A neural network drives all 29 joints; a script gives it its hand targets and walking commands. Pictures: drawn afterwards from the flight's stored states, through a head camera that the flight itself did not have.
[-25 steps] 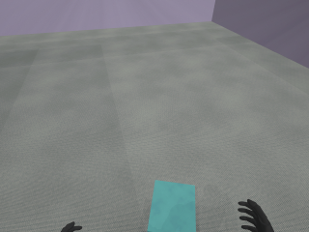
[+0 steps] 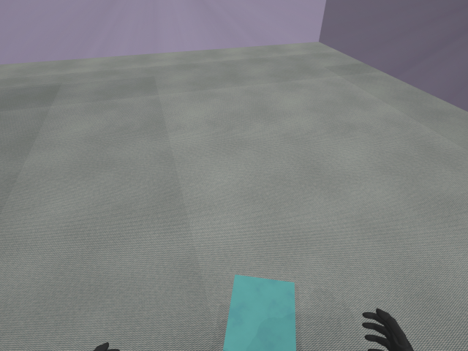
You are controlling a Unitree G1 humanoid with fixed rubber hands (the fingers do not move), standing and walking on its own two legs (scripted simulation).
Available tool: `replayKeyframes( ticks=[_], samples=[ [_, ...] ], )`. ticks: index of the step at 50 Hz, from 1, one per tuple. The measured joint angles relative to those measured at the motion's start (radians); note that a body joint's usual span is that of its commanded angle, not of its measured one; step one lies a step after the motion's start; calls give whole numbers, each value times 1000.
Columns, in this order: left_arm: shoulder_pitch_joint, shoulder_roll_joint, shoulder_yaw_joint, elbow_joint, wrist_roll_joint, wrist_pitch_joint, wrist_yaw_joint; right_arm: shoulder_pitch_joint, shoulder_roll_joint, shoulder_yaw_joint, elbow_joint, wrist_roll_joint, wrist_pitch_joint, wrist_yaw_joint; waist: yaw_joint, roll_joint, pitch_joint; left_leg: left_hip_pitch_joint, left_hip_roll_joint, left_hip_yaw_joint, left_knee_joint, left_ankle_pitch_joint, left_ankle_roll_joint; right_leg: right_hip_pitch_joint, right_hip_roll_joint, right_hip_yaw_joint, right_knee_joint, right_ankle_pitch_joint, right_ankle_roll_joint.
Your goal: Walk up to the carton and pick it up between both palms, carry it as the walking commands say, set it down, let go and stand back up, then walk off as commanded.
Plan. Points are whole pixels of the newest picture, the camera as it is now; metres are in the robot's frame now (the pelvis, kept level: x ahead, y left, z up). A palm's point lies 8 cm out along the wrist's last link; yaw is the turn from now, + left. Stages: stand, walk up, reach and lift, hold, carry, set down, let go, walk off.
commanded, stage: stand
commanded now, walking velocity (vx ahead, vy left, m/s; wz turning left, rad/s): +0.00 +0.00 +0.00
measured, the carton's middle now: (259, 328) +0.48 -0.08 -0.65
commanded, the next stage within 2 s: walk off in 0.84 s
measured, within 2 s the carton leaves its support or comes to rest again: neither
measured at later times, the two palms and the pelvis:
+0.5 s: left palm out of the picture +0.10 +0.26 -0.08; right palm out of the picture +0.14 -0.27 -0.04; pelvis -0.02 +0.00 +0.00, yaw +0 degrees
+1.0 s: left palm out of the picture +0.08 +0.27 -0.09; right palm out of the picture +0.13 -0.27 -0.05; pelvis -0.03 +0.00 +0.00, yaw +0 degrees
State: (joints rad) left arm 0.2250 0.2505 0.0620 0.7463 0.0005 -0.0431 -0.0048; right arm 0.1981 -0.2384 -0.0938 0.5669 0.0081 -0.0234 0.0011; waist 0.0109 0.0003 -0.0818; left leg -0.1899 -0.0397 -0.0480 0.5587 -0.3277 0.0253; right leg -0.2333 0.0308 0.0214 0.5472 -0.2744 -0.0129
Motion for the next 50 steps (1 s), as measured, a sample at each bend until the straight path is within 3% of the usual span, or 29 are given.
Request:
replayKeyframes(
  ticks=[50],
  samples=[
    [6, 27, 1, 80, 0, -7, 0, 17, -23, 0, 92, -1, -23, 0, 0, 0, 3, 0, 0, 0, 0, 37, -6, 0, 0, 0, 0, 37, -4]
  ],
)
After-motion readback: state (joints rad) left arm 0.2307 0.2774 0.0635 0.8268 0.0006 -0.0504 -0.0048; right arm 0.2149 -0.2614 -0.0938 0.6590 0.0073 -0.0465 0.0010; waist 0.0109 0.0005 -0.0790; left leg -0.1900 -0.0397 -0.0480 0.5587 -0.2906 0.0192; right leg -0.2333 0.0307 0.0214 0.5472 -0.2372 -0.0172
